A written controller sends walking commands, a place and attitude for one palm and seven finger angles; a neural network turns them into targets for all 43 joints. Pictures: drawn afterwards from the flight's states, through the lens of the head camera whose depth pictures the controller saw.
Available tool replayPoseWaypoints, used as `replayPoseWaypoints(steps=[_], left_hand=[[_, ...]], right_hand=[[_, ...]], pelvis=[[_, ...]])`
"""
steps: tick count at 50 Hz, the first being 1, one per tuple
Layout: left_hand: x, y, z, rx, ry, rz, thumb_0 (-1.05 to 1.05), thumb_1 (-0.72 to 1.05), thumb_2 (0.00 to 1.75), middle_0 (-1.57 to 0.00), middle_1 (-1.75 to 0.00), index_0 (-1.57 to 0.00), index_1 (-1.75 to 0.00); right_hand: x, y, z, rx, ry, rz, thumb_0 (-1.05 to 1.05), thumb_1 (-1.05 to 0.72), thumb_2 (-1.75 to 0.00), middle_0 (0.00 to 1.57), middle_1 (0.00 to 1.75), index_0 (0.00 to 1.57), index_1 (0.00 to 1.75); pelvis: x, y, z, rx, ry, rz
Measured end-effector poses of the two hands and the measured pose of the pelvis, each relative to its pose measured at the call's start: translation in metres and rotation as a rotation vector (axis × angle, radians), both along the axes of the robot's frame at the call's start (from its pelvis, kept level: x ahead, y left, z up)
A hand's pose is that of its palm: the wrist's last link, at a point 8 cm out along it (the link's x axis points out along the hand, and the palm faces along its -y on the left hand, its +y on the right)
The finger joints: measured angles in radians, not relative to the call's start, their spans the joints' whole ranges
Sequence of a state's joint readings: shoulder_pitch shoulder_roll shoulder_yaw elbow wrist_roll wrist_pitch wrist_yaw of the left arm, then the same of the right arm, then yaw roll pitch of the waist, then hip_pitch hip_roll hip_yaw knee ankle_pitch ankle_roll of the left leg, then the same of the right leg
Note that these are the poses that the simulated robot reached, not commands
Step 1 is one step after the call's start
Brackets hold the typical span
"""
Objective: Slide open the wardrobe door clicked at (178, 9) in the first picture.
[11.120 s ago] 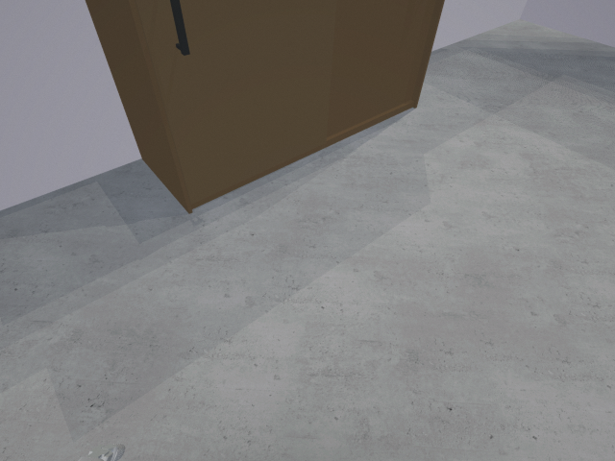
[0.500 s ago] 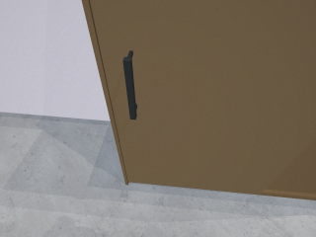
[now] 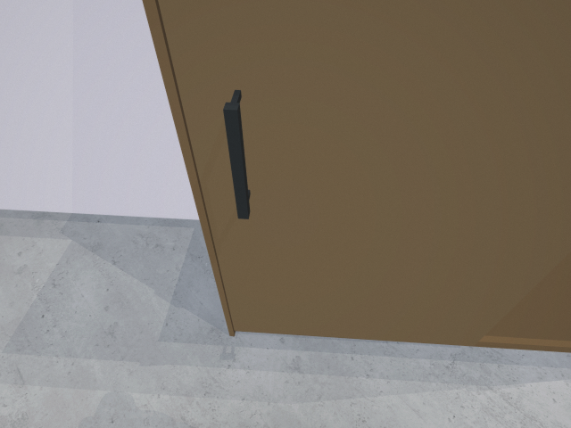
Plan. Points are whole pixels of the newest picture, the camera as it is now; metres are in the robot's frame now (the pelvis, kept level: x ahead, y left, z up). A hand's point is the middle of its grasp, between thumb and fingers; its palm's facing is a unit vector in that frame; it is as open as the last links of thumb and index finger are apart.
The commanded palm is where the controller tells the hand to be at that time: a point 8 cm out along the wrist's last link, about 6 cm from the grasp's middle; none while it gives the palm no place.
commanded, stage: come to a stop and stand still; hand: left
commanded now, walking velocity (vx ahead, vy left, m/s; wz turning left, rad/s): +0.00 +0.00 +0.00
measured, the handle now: (240, 160) +0.54 +0.10 +0.09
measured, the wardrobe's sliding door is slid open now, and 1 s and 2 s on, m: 0.00 0.00 0.00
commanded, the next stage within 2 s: look again from close up in 0.36 s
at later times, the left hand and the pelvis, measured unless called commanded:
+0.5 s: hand out of the picture +0.03 +0.20 -0.17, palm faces -0.02 -0.98 -0.20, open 7.4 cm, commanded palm none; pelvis +0.02 +0.01 +0.01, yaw -1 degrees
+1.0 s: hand out of the picture +0.02 +0.20 -0.17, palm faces -0.04 -0.98 -0.22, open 7.4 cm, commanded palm none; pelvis +0.01 +0.01 +0.01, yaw -2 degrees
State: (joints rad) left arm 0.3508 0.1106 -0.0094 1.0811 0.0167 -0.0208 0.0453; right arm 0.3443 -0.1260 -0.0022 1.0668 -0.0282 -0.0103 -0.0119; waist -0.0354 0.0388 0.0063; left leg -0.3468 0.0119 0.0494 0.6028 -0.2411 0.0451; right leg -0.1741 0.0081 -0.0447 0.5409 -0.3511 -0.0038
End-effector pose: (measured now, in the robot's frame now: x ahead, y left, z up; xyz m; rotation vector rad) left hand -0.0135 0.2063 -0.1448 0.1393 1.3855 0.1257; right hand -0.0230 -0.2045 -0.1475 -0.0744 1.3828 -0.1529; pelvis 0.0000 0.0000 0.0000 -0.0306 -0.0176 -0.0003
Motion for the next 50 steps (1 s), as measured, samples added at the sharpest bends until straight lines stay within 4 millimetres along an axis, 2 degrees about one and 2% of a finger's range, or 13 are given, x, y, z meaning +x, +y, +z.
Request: replayPoseWaypoints(steps=[5,10,16,24,33,50], left_hand=[[0.028,0.022,0.006,0.034,-0.067,-0.004,0.0,0.91,0.9,-0.19,-0.3,-0.2,-0.3],[0.044,0.035,0.009,0.046,-0.077,-0.025,0.0,0.91,0.9,-0.19,-0.3,-0.2,-0.3],[0.049,0.04,0.008,0.044,-0.064,-0.035,0.0,0.91,0.9,-0.19,-0.3,-0.2,-0.3],[0.044,0.04,0.006,0.033,-0.039,-0.037,0.0,0.91,0.9,-0.19,-0.3,-0.2,-0.3],[0.035,0.039,0.006,0.028,-0.014,-0.039,0.0,0.91,0.9,-0.2,-0.3,-0.2,-0.3],[0.034,0.04,0.01,0.045,-0.015,-0.05,0.0,0.91,0.9,-0.2,-0.3,-0.2,-0.3]], right_hand=[[0.02,-0.001,0.001,-0.023,-0.023,0.017,0.03,-0.94,-0.9,0.2,0.3,0.2,0.3],[0.038,-0.005,0.008,-0.047,-0.057,0.024,0.03,-0.93,-0.9,0.2,0.3,0.2,0.3],[0.057,-0.009,0.015,-0.068,-0.086,0.04,0.02,-0.92,-0.9,0.2,0.3,0.2,0.3],[0.073,-0.015,0.02,-0.086,-0.106,0.056,0.01,-0.91,-0.9,0.2,0.3,0.2,0.3],[0.077,-0.023,0.023,-0.097,-0.104,0.063,0.01,-0.9,-0.9,0.2,0.3,0.2,0.3],[0.063,-0.033,0.024,-0.099,-0.072,0.054,0.01,-0.9,-0.9,0.2,0.3,0.2,0.3]], pelvis=[[0.009,0.011,0.001,0.015,0.003,-0.009],[0.014,0.015,0.004,0.027,0.012,-0.018],[0.018,0.016,0.006,0.03,0.013,-0.022],[0.019,0.015,0.007,0.029,0.005,-0.024],[0.018,0.013,0.009,0.028,0.001,-0.024],[0.014,0.006,0.011,0.031,-0.003,-0.026]])
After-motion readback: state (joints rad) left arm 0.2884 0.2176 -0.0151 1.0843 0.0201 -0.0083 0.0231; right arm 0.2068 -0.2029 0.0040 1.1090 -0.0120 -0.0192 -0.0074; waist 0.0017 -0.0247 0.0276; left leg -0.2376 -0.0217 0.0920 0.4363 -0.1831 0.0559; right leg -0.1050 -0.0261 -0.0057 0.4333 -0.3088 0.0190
